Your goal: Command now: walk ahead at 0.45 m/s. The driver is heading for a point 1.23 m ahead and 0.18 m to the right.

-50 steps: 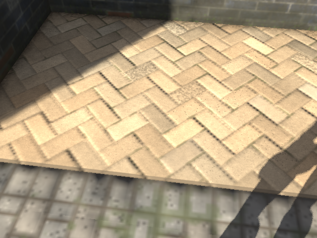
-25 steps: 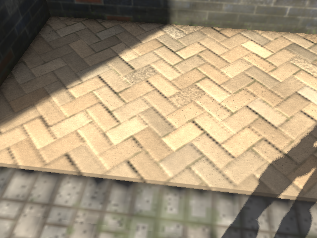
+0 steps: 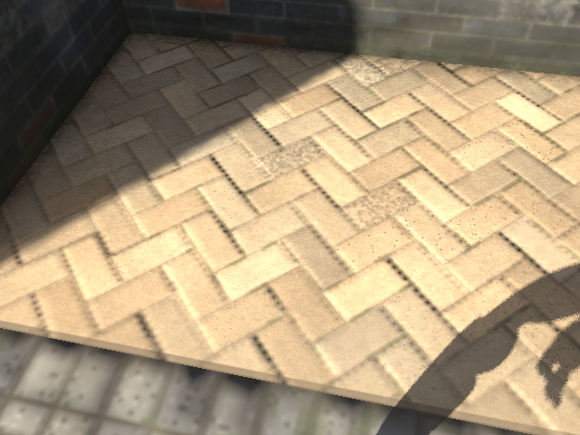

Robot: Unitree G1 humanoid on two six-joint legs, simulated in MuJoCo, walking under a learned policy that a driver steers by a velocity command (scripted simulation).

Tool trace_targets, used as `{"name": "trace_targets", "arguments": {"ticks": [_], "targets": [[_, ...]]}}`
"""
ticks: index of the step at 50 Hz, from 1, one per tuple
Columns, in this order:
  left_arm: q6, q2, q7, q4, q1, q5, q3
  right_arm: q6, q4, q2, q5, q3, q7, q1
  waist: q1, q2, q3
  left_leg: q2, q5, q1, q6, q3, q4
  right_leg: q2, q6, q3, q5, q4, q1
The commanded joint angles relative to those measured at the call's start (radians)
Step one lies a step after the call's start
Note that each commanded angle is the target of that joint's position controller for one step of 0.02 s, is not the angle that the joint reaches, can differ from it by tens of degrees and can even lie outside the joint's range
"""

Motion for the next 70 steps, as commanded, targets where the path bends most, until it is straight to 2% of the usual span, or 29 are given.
{"name": "trace_targets", "arguments": {"ticks": [1,5,7,8,9,10,12,14,18,24,30,33,35,36,37,38,39,41,44,50,55,59,61,62,63,64,66,67,70], "targets": [[-0.009,0.184,0.011,-0.028,0.048,-0.015,0.038,-0.014,-0.106,-0.029,0.005,0.009,0.014,-0.169,-0.017,-0.121,0.180,-0.032,0.060,0.014,0.012,0.023,-0.125,-0.262,-0.140,0.112,0.333,-0.091,-0.132],[0.006,0.215,0.009,-0.039,0.008,-0.008,0.055,-0.025,-0.102,-0.102,0.003,-0.022,0.023,-0.071,-0.115,-0.160,0.060,-0.099,-0.017,0.214,0.077,0.051,-0.168,-0.288,-0.097,0.068,0.808,0.120,0.000],[0.018,0.201,0.004,-0.065,-0.033,0.006,0.047,-0.017,-0.006,-0.190,0.006,-0.068,0.008,0.271,-0.278,-0.152,-0.144,-0.068,-0.042,0.694,0.143,-0.009,-0.150,-0.214,-0.042,0.019,0.844,0.556,-0.205],[0.003,0.076,-0.008,-0.085,0.073,0.007,0.015,-0.010,0.024,-0.291,-0.026,-0.092,0.000,0.419,-0.239,0.096,-0.329,0.214,-0.265,1.074,0.294,-0.478,-0.221,-0.048,0.020,0.000,0.351,0.987,-0.580],[-0.031,0.049,-0.018,-0.070,0.079,-0.015,0.004,-0.008,0.030,-0.243,-0.027,-0.071,0.005,0.403,-0.219,0.204,-0.428,0.318,-0.358,1.107,0.343,-0.844,-0.445,0.033,0.016,0.156,-0.223,1.207,-0.714],[-0.051,0.132,-0.021,-0.104,-0.016,-0.048,0.028,-0.014,0.020,-0.175,-0.018,-0.051,0.008,0.297,-0.198,0.158,-0.247,0.288,-0.372,0.962,0.277,-0.713,-0.466,-0.033,-0.010,0.188,-0.192,1.279,-0.816],[-0.049,0.162,-0.003,-0.136,-0.144,-0.052,0.043,-0.027,-0.005,-0.095,-0.024,-0.027,0.015,0.128,-0.128,-0.012,-0.065,0.222,-0.178,0.616,0.199,-0.396,-0.509,-0.137,-0.029,0.140,-0.025,1.182,-0.755],[-0.009,0.125,0.008,-0.117,-0.093,-0.039,0.055,-0.038,0.013,-0.052,-0.039,-0.017,0.021,0.086,-0.062,0.038,-0.025,0.153,-0.116,0.454,0.159,-0.221,-0.566,-0.184,-0.036,0.152,0.036,1.086,-0.630],[0.028,0.118,0.013,-0.150,-0.157,-0.031,0.067,-0.049,0.058,-0.091,-0.043,-0.027,0.002,0.141,-0.050,0.035,0.051,0.139,-0.031,0.407,0.174,-0.079,-0.635,-0.187,-0.025,0.168,0.144,0.993,-0.724],[0.008,0.112,-0.019,-0.225,-0.363,-0.020,0.066,-0.038,0.067,-0.128,-0.043,-0.028,-0.037,0.207,-0.102,-0.001,0.077,0.128,0.073,0.533,0.135,0.064,-0.645,-0.150,-0.009,0.116,0.425,0.650,-0.815],[0.007,0.089,-0.065,-0.334,-0.547,-0.020,0.047,0.004,0.093,-0.158,-0.025,-0.037,-0.049,0.322,-0.165,-0.018,0.122,0.195,0.218,0.783,0.120,0.133,-0.547,-0.128,-0.034,0.014,0.316,0.487,-0.907],[0.010,0.131,-0.083,-0.366,-0.499,-0.025,0.065,0.027,0.065,-0.196,-0.021,-0.049,-0.057,0.281,-0.104,0.044,0.050,0.201,0.683,0.812,0.088,0.185,-0.370,-0.045,-0.083,-0.081,0.164,0.473,-0.733],[0.013,0.226,-0.078,-0.323,-0.253,-0.030,0.115,0.038,0.039,-0.214,-0.018,-0.051,-0.062,0.236,0.038,0.062,-0.096,0.160,0.822,0.715,0.047,0.215,-0.020,0.038,-0.146,-0.097,0.181,0.406,-0.371],[0.023,0.322,-0.054,-0.294,-0.097,-0.026,0.152,0.028,0.013,-0.197,-0.025,-0.042,-0.060,0.239,0.100,-0.044,-0.196,0.112,0.513,0.471,0.002,0.217,0.295,-0.084,-0.209,0.126,0.165,0.357,-0.060],[0.018,0.408,-0.049,-0.300,-0.112,-0.026,0.162,-0.008,-0.030,-0.025,-0.047,0.009,-0.032,0.354,-0.034,-0.281,-0.298,-0.113,-0.501,0.011,-0.053,0.097,0.652,-0.346,-0.405,0.712,0.045,0.277,0.288],[0.012,0.324,-0.047,-0.309,-0.059,-0.012,0.137,-0.058,-0.056,-0.116,-0.007,-0.008,-0.015,0.230,0.042,-0.173,-0.381,-0.116,-0.531,-0.102,-0.023,-0.117,0.735,-0.377,-0.401,0.867,0.011,0.143,0.337],[0.004,0.269,-0.045,-0.307,-0.103,-0.006,0.122,-0.079,-0.092,-0.152,0.024,-0.020,-0.010,0.131,0.045,-0.140,-0.239,-0.063,-0.435,-0.175,0.007,-0.126,0.699,-0.342,-0.340,0.703,0.101,0.135,0.247],[-0.001,0.204,-0.047,-0.350,-0.263,-0.011,0.101,-0.078,-0.086,-0.150,-0.010,-0.027,-0.023,0.118,-0.051,-0.005,-0.098,0.011,-0.312,-0.061,0.006,-0.110,0.524,-0.258,-0.280,0.471,0.310,0.114,-0.068],[-0.003,0.206,-0.036,-0.376,-0.306,-0.011,0.095,-0.033,-0.100,-0.134,-0.031,-0.038,-0.026,0.163,-0.117,-0.027,-0.055,0.037,-0.268,0.057,-0.040,-0.098,0.388,-0.204,-0.276,0.369,0.421,0.059,-0.263],[-0.003,0.224,-0.008,-0.341,-0.213,-0.012,0.093,-0.021,-0.139,-0.074,-0.033,-0.014,-0.021,-0.002,-0.045,-0.100,-0.006,0.003,0.126,0.089,-0.071,-0.031,-0.046,-0.128,-0.198,0.171,0.442,0.038,-0.313],[-0.010,0.243,-0.013,-0.297,-0.154,-0.006,0.093,-0.028,-0.183,-0.102,-0.011,-0.011,0.002,-0.119,0.009,-0.109,0.045,-0.013,0.170,0.019,-0.010,-0.032,-0.175,-0.220,-0.176,0.190,0.343,0.047,-0.146],[0.006,0.265,-0.002,-0.284,-0.180,-0.004,0.099,-0.034,-0.202,-0.126,-0.008,-0.016,0.032,-0.086,-0.035,-0.116,0.030,-0.048,-0.014,0.020,0.058,-0.019,-0.198,-0.272,-0.135,0.148,0.613,0.146,0.002],[0.019,0.277,0.005,-0.297,-0.224,0.001,0.099,-0.026,-0.158,-0.174,-0.012,-0.045,0.029,0.093,-0.133,-0.116,-0.090,-0.129,-0.030,0.282,0.100,0.043,-0.211,-0.223,-0.098,0.077,0.942,0.363,-0.017],[0.021,0.265,0.011,-0.315,-0.232,0.007,0.090,-0.021,-0.126,-0.220,-0.017,-0.065,0.023,0.242,-0.198,-0.071,-0.182,-0.083,0.029,0.524,0.140,-0.043,-0.201,-0.181,-0.063,0.037,0.866,0.589,-0.148],[0.002,0.190,0.004,-0.344,-0.123,0.021,0.065,-0.017,-0.127,-0.319,-0.027,-0.090,0.018,0.347,-0.165,0.139,-0.318,0.150,-0.008,0.900,0.299,-0.465,-0.212,-0.042,0.013,0.003,0.421,0.983,-0.518],[-0.025,0.161,-0.010,-0.335,-0.109,0.011,0.047,-0.012,-0.107,-0.276,-0.008,-0.080,0.022,0.384,-0.168,0.252,-0.387,0.247,-0.189,1.066,0.383,-0.837,-0.398,0.064,0.038,0.114,-0.239,1.169,-0.774],[-0.059,0.245,-0.026,-0.387,-0.284,-0.031,0.059,-0.003,-0.146,-0.189,-0.009,-0.056,0.013,0.272,-0.179,0.052,-0.155,0.185,-0.293,0.857,0.279,-0.633,-0.438,-0.052,0.003,0.164,-0.117,1.175,-0.898],[-0.063,0.239,-0.022,-0.397,-0.327,-0.011,0.060,0.001,-0.162,-0.172,-0.017,-0.049,0.012,0.216,-0.144,-0.038,-0.071,0.149,-0.189,0.697,0.262,-0.541,-0.458,-0.085,0.003,0.146,-0.066,1.084,-0.864],[-0.039,0.224,-0.009,-0.408,-0.290,0.019,0.071,0.004,-0.192,-0.159,-0.023,-0.042,0.004,0.169,-0.072,0.006,-0.043,0.079,0.037,0.509,0.257,-0.419,-0.504,-0.126,0.034,0.131,-0.016,0.920,-0.728]]}}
